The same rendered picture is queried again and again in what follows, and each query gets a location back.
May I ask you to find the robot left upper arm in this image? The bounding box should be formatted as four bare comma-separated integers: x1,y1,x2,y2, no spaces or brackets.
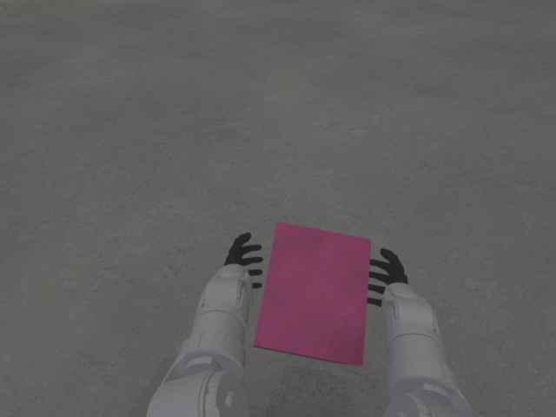
147,368,249,417

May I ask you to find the robot right hand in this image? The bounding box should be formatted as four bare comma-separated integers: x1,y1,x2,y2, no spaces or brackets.
367,248,408,307

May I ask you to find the robot right upper arm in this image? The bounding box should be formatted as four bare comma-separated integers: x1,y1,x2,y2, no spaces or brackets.
383,392,467,417

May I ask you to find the right robot forearm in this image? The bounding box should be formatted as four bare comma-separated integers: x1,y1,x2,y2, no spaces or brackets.
380,282,475,417

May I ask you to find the robot left hand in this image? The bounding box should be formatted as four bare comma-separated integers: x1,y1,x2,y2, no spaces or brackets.
224,233,263,288

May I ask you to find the left robot forearm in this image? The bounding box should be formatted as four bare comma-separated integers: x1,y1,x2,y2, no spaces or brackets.
146,264,254,417

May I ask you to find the carton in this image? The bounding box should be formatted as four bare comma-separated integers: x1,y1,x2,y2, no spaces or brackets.
254,222,371,367

